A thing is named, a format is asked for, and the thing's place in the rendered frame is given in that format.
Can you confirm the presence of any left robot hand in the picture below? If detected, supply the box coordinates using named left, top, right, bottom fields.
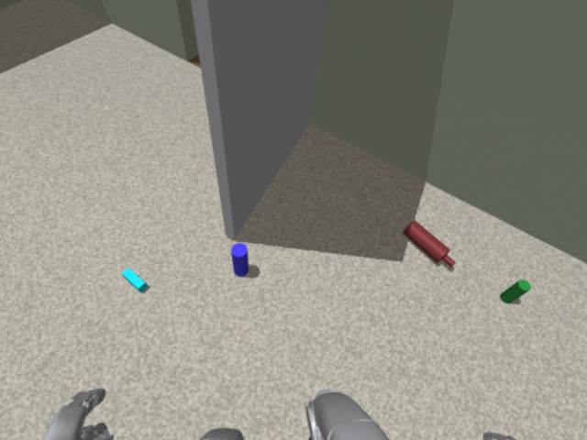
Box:
left=43, top=389, right=114, bottom=440

